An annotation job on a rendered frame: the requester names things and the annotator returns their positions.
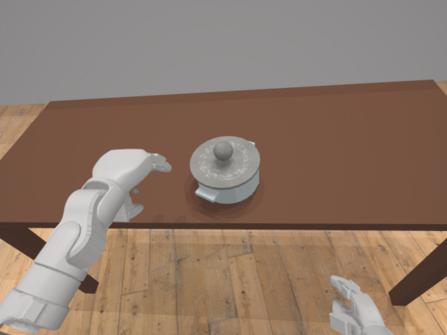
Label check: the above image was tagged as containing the lid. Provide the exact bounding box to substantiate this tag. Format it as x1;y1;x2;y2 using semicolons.
190;136;261;190

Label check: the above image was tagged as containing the table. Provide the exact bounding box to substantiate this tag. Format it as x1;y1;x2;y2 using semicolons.
0;80;447;306

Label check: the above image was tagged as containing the knob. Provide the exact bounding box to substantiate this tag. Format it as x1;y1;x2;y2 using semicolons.
213;141;233;161

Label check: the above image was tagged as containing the robot left forearm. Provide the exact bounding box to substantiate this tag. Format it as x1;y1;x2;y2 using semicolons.
0;177;125;335

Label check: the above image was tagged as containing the pot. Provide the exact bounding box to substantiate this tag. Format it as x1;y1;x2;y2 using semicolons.
195;141;259;204

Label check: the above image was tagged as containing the left robot hand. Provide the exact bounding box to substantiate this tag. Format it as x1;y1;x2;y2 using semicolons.
92;149;172;223

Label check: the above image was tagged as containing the right robot hand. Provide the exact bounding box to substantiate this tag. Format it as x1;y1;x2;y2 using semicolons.
329;276;386;335

